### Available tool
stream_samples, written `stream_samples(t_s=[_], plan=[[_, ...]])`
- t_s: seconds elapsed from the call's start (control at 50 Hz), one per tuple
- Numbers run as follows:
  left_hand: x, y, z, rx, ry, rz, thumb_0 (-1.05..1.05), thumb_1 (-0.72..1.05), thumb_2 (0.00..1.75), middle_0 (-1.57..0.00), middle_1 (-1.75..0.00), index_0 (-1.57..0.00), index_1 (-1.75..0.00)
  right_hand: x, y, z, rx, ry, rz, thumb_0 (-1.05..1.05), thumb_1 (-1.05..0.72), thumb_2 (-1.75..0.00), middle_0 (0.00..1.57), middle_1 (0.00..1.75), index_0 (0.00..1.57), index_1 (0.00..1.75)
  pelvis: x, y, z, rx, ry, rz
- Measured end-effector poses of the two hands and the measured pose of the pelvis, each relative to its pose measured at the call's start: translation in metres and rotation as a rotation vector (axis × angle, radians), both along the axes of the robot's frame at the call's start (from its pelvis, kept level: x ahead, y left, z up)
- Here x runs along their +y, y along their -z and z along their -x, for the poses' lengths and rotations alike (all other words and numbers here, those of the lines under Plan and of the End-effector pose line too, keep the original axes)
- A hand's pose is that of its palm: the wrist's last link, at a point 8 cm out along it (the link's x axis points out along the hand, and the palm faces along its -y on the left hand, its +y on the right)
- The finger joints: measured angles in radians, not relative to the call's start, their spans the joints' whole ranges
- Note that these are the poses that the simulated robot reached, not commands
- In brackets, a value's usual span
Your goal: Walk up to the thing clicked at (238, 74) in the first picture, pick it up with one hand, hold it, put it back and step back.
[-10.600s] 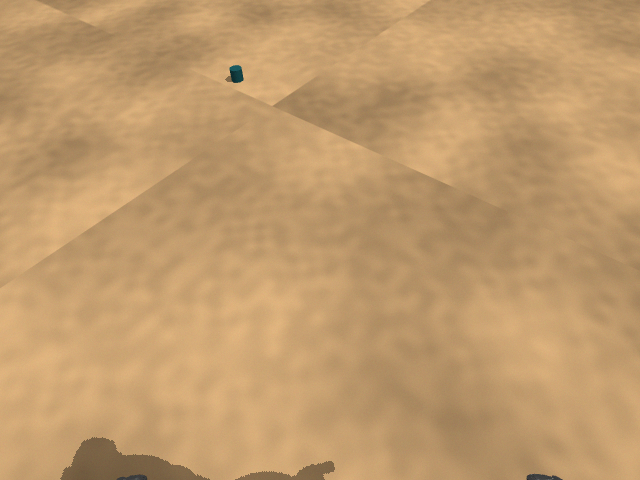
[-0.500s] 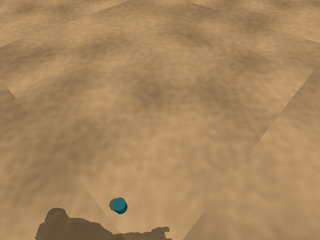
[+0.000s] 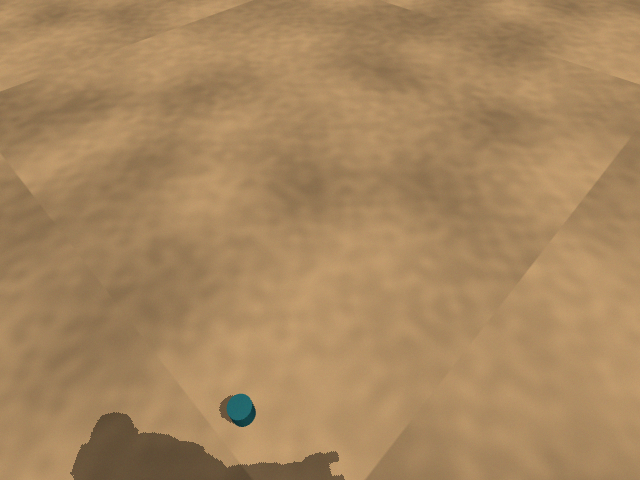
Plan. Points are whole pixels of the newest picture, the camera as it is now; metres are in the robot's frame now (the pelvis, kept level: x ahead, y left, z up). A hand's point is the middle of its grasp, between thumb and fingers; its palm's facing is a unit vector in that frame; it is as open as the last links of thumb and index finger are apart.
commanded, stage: stand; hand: left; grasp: from above
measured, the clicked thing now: (241, 410) +0.39 +0.26 -0.75
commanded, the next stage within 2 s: rise first in 0.02 s
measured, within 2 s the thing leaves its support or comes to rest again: neither
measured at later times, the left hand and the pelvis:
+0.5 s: hand out of the picture +0.14 +0.26 -0.18, palm faces -0.08 -0.92 -0.39, open 11.5 cm; pelvis -0.02 +0.00 -0.03, yaw +0 degrees
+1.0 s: hand out of the picture +0.11 +0.28 -0.26, palm faces -0.22 -0.83 -0.51, open 14.1 cm; pelvis -0.03 +0.01 -0.12, yaw +1 degrees
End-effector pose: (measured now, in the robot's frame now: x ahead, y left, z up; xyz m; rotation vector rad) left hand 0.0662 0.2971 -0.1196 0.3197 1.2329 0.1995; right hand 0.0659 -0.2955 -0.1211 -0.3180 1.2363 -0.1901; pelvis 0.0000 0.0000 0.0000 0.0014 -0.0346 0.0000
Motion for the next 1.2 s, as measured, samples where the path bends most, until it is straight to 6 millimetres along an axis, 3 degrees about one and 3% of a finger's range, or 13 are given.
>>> stream_samples(t_s=[0.16, 0.32, 0.4, 0.5, 0.64, 0.94, 1.06, 1.2], plan=[[0.0, 0.0, -0.003, -0.018, -0.01, 0.0, 0.0, 0.9, 0.91, -0.21, -0.3, -0.21, -0.31, 0.001, -0.001, -0.003, -0.023, 0.006, 0.0, 0.0, -0.91, -0.9, 0.21, 0.3, 0.2, 0.3, 0.0, 0.001, 0.0, 0.01, -0.002, 0.0], [-0.004, 0.012, -0.064, -0.139, 0.007, 0.02, 0.01, 0.61, 0.93, -0.17, -0.57, -0.17, -0.58, 0.026, 0.007, -0.009, -0.142, 0.002, -0.037, 0.0, -0.91, -0.9, 0.2, 0.3, 0.2, 0.3, -0.003, 0.016, 0.019, 0.123, -0.011, 0.003], [-0.001, 0.015, -0.079, -0.156, 0.063, -0.001, 0.0, 0.36, 0.95, -0.14, -0.77, -0.14, -0.77, 0.034, 0.012, -0.003, -0.163, 0.028, -0.055, 0.0, -0.9, -0.89, 0.21, 0.3, 0.2, 0.3, -0.002, 0.024, 0.019, 0.159, -0.003, 0.004], [0.003, 0.024, -0.072, -0.092, 0.094, -0.042, 0.0, 0.0, 0.98, -0.1, -0.93, -0.11, -0.93, 0.04, 0.019, -0.004, -0.194, 0.032, -0.068, 0.01, -0.88, -0.89, 0.21, 0.3, 0.2, 0.3, 0.003, 0.034, 0.018, 0.191, -0.005, 0.012], [0.007, 0.051, -0.055, -0.084, 0.107, -0.064, 0.0, -0.36, 0.99, -0.08, -1.03, -0.08, -1.04, 0.042, 0.033, -0.026, -0.285, -0.015, -0.05, 0.01, -0.87, -0.89, 0.21, 0.3, 0.2, 0.3, 0.007, 0.06, 0.022, 0.258, -0.004, 0.019], [0.012, 0.084, -0.04, -0.079, 0.208, -0.139, -0.01, -0.54, 1.0, -0.09, -1.05, -0.09, -1.07, 0.059, 0.064, -0.075, -0.44, -0.117, -0.056, 0.01, -0.89, -0.89, 0.21, 0.3, 0.2, 0.3, 0.006, 0.106, 0.03, 0.359, -0.017, 0.036], [0.024, 0.123, -0.06, -0.085, 0.329, -0.213, -0.01, -0.54, 0.99, -0.11, -1.04, -0.1, -1.06, 0.055, 0.101, -0.082, -0.463, -0.167, -0.05, 0.01, -0.89, -0.89, 0.21, 0.3, 0.2, 0.3, 0.004, 0.145, 0.039, 0.443, -0.019, 0.034], [0.026, 0.184, -0.106, -0.181, 0.559, -0.324, -0.01, -0.51, 0.97, -0.12, -1.05, -0.12, -1.05, 0.04, 0.178, -0.073, -0.406, -0.182, -0.037, 0.01, -0.88, -0.89, 0.21, 0.3, 0.2, 0.3, 0.002, 0.212, 0.055, 0.551, -0.017, 0.031]])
